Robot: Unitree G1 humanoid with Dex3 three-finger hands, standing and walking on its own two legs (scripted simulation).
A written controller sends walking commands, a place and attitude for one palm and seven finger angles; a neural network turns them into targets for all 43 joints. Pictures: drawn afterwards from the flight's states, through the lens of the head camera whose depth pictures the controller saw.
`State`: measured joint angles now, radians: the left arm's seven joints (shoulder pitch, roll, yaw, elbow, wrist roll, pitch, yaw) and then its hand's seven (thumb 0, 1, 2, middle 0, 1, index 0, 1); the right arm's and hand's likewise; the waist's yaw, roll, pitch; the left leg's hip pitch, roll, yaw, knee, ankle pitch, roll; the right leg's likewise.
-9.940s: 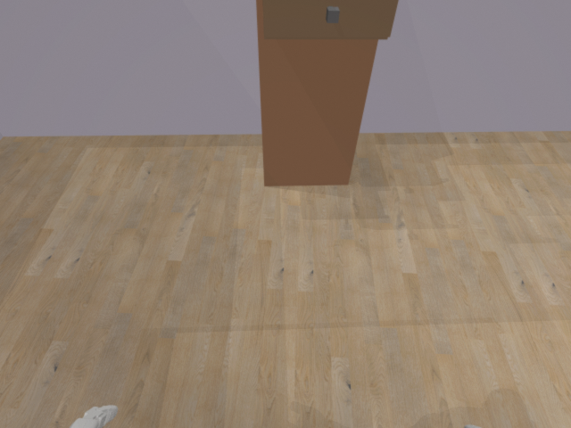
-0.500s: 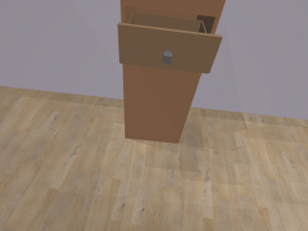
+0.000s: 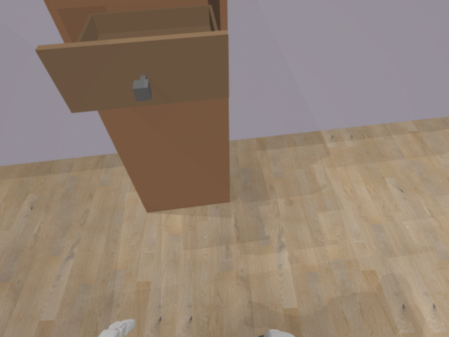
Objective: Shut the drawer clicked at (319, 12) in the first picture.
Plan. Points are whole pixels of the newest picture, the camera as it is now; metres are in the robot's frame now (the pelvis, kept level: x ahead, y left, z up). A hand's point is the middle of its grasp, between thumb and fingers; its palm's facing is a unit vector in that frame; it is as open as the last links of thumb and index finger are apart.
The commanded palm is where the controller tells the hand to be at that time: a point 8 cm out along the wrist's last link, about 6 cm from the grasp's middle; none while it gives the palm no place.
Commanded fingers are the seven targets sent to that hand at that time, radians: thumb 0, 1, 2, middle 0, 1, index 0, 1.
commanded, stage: take the last steps up to it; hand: left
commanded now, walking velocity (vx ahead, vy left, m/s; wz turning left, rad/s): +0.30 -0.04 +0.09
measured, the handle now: (143, 85) +0.60 +0.15 +0.13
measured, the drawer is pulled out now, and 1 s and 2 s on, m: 0.19 0.19 0.19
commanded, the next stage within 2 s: come to a stop and stand still in 0.46 s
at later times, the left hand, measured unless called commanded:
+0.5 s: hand out of the picture +0.05 +0.09 -0.16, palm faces +0.19 -0.97 -0.16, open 7.3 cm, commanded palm none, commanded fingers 0.00 0.90 0.90 -0.20 -0.30 -0.20 -0.30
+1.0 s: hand (168, 307) +0.22 +0.12 -0.16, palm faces +0.10 -0.95 -0.28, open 7.4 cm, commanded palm none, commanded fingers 0.00 0.90 0.90 -0.20 -0.30 -0.20 -0.30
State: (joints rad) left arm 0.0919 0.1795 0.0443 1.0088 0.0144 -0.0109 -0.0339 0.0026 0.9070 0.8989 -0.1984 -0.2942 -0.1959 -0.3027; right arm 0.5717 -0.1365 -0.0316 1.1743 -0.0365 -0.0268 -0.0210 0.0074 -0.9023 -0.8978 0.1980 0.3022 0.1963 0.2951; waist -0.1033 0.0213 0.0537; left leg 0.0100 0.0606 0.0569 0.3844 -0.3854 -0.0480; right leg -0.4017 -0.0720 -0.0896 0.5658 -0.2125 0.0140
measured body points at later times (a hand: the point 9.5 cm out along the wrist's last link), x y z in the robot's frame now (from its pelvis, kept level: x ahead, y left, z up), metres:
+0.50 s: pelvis +0.14 -0.05 +0.01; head +0.15 -0.06 +0.46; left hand +0.04 +0.14 -0.14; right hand +0.29 -0.26 -0.13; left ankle +0.22 +0.08 -0.70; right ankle +0.09 -0.12 -0.73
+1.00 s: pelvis +0.18 -0.08 +0.00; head +0.19 -0.10 +0.45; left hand +0.21 +0.17 -0.14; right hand +0.27 -0.31 -0.17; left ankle +0.22 +0.06 -0.73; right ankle +0.22 -0.17 -0.73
